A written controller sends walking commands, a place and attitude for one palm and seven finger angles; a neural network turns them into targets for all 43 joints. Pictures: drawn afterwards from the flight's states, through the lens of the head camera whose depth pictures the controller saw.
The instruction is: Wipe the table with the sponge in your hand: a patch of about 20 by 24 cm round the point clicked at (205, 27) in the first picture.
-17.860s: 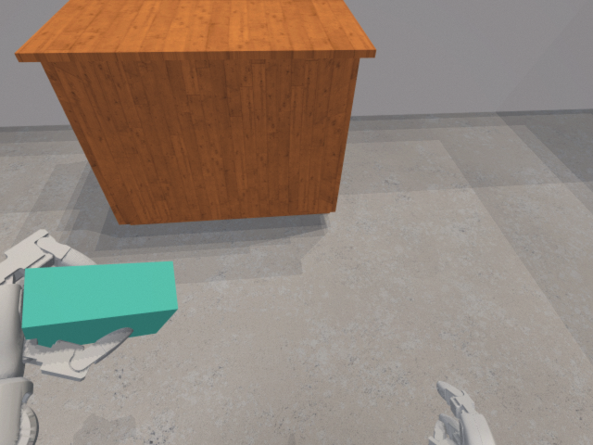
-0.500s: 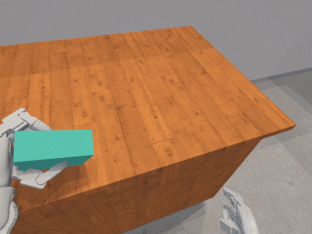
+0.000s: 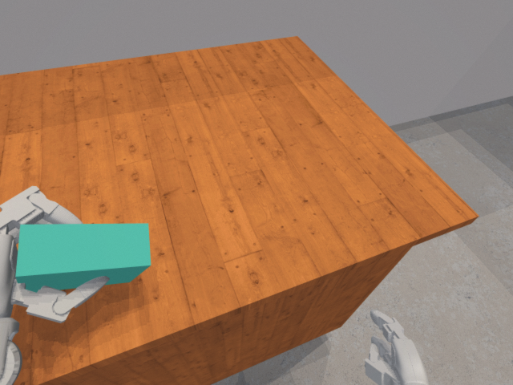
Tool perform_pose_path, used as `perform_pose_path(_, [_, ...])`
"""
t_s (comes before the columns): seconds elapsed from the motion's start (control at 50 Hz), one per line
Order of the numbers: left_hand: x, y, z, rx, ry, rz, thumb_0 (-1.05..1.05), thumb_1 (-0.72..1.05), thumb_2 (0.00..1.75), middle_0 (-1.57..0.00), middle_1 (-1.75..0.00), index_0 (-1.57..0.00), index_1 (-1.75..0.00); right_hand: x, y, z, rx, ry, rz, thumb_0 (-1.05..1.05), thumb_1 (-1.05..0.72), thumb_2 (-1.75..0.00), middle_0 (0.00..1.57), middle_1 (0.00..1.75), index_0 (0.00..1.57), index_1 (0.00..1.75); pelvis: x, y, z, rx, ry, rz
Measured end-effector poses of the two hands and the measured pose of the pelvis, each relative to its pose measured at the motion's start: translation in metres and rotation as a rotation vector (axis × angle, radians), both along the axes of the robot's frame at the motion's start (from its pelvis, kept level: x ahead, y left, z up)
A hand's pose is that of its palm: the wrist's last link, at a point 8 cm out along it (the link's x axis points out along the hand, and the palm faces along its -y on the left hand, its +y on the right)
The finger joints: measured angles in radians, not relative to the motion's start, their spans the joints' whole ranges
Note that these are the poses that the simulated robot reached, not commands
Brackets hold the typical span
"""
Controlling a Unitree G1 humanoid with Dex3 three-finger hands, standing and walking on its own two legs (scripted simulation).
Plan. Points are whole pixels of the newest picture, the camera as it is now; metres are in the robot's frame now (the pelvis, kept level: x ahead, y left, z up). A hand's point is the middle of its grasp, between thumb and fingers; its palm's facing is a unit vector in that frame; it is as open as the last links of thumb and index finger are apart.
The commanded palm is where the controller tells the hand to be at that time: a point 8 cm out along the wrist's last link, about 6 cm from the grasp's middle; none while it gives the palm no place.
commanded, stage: come to a stop and stand still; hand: left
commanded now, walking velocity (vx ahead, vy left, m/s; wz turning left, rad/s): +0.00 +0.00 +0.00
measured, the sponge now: (103, 257) +0.23 +0.21 +0.12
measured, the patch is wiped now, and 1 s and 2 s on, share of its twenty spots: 0.00 0.00 0.00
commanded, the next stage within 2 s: look again from close up in 0.20 s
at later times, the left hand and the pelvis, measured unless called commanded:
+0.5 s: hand (72, 257) +0.22 +0.23 +0.15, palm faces +0.36 -0.84 -0.40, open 9.4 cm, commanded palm +0.16 +0.27 +0.17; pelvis +0.00 -0.01 +0.00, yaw +0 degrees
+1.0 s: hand (83, 260) +0.21 +0.22 +0.15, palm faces +0.35 -0.84 -0.41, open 9.4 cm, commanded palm +0.15 +0.25 +0.17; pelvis +0.00 -0.03 +0.00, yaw +0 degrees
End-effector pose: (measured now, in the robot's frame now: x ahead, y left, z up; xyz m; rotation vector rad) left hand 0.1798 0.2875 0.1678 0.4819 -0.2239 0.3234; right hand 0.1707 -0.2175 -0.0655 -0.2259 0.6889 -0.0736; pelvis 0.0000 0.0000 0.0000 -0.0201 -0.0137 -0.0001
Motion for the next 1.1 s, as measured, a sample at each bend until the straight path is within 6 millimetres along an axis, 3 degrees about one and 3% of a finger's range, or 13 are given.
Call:
perform_pose_path(0.26, [0.001, -0.011, 0.001, -0.017, 0.016, 0.019, 0.0, -0.43, 1.01, -0.79, -1.38, -0.8, -1.38, 0.013, -0.013, 0.0, -0.002, -0.001, -0.014, 0.02, -0.9, -0.9, 0.2, 0.3, 0.2, 0.3, 0.006, -0.009, 0.0, 0.002, -0.003, 0.004])
perform_pose_path(0.82, [-0.002, -0.009, -0.002, -0.032, 0.024, 0.015, 0.0, -0.43, 1.02, -0.79, -1.38, -0.8, -1.38, -0.006, -0.01, -0.001, -0.004, 0.028, -0.029, 0.02, -0.9, -0.9, 0.2, 0.3, 0.2, 0.3, -0.002, -0.01, 0.002, 0.013, -0.01, -0.002])
perform_pose_path(0.98, [-0.003, -0.024, 0.001, -0.022, 0.03, 0.013, 0.0, -0.43, 1.02, -0.79, -1.38, -0.8, -1.38, -0.005, -0.015, -0.003, 0.032, 0.025, -0.009, 0.02, -0.9, -0.9, 0.2, 0.3, 0.2, 0.3, -0.005, -0.024, 0.002, 0.013, -0.002, 0.004])
perform_pose_path(1.1, [-0.004, -0.042, 0.002, -0.018, 0.044, 0.008, 0.0, -0.43, 1.02, -0.79, -1.38, -0.8, -1.38, -0.003, -0.031, -0.007, 0.043, 0.037, -0.013, 0.02, -0.9, -0.9, 0.2, 0.3, 0.2, 0.3, -0.002, -0.04, 0.001, 0.007, 0.002, 0.004])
